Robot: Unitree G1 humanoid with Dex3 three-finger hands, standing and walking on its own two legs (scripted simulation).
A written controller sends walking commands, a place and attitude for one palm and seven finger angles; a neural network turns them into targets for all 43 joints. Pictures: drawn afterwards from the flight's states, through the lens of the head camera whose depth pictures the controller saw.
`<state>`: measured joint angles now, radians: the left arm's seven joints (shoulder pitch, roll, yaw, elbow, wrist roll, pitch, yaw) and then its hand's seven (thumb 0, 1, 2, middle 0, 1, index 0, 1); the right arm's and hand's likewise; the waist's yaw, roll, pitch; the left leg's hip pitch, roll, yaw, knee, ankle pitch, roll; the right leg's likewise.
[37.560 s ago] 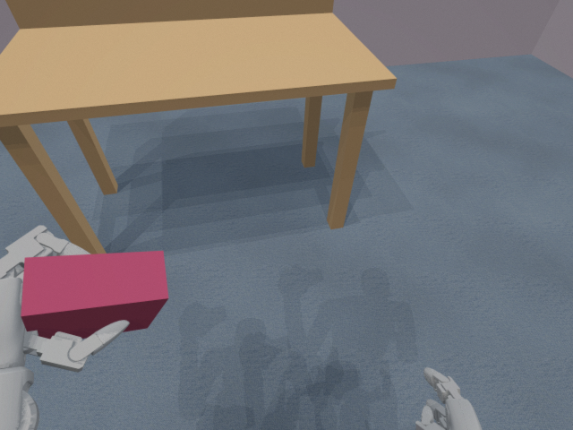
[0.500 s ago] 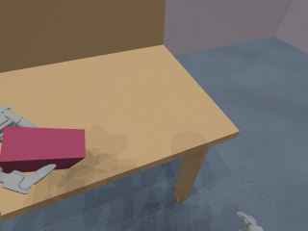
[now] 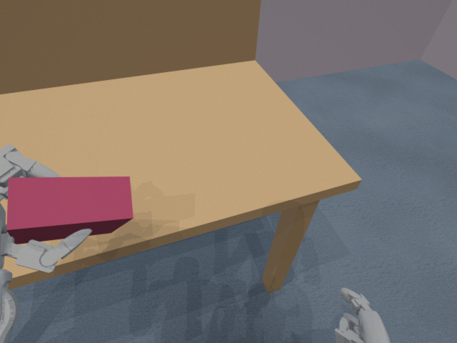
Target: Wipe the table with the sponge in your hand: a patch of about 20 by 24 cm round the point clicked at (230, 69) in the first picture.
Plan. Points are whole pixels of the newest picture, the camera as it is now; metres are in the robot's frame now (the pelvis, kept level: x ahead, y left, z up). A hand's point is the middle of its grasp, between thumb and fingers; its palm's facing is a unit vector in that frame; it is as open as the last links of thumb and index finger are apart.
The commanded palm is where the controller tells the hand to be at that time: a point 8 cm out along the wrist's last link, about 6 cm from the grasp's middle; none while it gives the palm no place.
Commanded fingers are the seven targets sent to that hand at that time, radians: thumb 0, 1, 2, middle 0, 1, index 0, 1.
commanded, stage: step back with the hand held close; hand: left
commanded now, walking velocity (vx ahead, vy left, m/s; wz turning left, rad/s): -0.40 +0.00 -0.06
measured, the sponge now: (87, 210) +0.24 +0.21 +0.18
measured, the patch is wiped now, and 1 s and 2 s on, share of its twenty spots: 0.95 0.95 0.95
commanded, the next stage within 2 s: stop stepping back and stand still in 0.68 s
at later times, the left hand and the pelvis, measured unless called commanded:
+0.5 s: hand (70, 253) +0.17 +0.18 +0.21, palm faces +0.27 -0.89 -0.36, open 9.6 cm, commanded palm +0.10 +0.25 +0.23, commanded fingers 0.00 0.10 1.30 -1.20 -1.60 -1.20 -1.60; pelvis -0.07 -0.02 +0.02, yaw -3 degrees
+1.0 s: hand out of the picture -0.01 +0.21 +0.21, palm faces +0.34 -0.87 -0.36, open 9.6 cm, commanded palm -0.06 +0.26 +0.23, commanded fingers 0.00 0.10 1.30 -1.20 -1.60 -1.20 -1.60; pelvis -0.23 -0.01 +0.01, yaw -3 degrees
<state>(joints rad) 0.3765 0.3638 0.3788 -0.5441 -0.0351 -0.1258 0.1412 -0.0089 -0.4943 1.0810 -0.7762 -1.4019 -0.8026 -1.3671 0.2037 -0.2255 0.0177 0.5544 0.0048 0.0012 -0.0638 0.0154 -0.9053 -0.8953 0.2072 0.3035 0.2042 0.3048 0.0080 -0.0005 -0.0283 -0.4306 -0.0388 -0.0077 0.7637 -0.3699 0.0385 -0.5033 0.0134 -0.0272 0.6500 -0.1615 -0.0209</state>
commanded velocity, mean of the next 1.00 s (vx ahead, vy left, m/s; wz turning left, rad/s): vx -0.23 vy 0.01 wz -0.03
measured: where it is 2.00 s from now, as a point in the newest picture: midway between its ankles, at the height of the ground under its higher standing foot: outside the picture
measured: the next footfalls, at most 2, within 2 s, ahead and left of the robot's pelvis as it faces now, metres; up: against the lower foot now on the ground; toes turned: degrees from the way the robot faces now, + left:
right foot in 0.38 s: -0.02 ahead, -0.14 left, +0.00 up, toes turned -1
left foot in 0.66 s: -0.10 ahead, +0.13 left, +0.00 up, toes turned +0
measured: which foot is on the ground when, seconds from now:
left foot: down 0.00-0.44, up 0.46-0.64, down 0.66-0.90, up 0.92-1.00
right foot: down 0.00-0.16, up 0.18-0.36, down 0.38-0.68, up 0.70-0.88, down 0.90-1.00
